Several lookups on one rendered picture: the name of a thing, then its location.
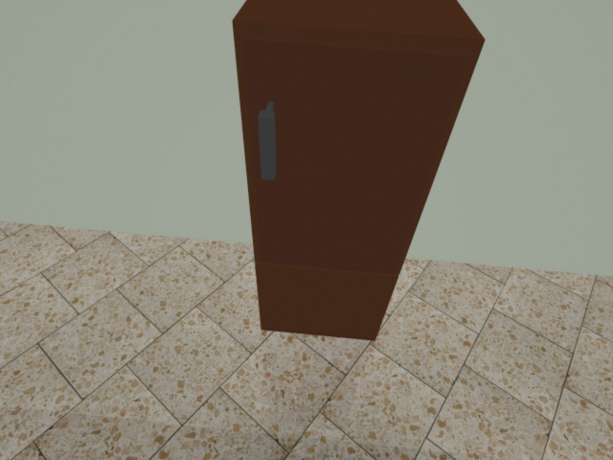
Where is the cupboard door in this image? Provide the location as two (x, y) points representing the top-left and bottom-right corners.
(244, 35), (469, 275)

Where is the handle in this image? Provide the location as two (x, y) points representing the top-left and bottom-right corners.
(258, 102), (276, 180)

